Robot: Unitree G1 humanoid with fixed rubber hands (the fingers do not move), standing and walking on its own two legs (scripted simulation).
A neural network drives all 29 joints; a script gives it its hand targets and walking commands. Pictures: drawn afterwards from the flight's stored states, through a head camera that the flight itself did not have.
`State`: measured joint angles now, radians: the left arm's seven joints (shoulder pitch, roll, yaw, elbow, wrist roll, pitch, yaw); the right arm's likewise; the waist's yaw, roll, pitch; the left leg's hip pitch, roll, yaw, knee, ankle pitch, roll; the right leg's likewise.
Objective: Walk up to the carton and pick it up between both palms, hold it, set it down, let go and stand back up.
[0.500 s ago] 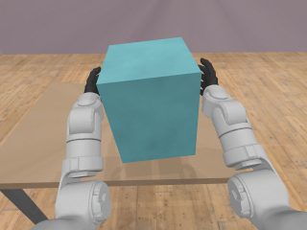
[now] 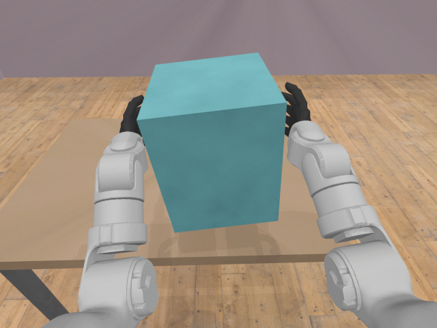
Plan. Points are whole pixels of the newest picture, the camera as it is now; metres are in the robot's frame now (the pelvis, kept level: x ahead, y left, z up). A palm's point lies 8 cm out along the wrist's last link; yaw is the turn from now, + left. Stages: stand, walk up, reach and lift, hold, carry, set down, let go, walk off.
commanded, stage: hold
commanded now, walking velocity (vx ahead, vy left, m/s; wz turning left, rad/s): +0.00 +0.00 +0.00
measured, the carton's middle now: (216, 142) +0.40 +0.01 +0.18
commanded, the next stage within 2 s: none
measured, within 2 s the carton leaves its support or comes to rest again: neither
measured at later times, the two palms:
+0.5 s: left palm (132, 138) +0.37 +0.16 +0.22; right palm (298, 126) +0.37 -0.13 +0.23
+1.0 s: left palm (132, 138) +0.37 +0.16 +0.22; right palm (297, 125) +0.37 -0.13 +0.23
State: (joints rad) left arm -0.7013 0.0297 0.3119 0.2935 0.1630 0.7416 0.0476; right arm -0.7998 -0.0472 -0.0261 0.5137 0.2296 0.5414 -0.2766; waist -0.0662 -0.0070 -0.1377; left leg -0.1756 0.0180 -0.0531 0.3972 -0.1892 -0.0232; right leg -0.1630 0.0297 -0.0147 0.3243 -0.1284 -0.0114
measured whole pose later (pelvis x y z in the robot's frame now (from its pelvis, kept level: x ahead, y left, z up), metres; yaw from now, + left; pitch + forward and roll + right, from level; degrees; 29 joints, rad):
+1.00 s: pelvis +0.00 +0.00 +0.00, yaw +0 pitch -2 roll -1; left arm -0.70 0.03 0.31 0.29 0.16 0.74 0.05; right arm -0.80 -0.05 -0.02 0.51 0.23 0.54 -0.28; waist -0.07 -0.01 -0.14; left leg -0.17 0.02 -0.05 0.40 -0.19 -0.02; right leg -0.16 0.03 -0.01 0.32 -0.13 -0.01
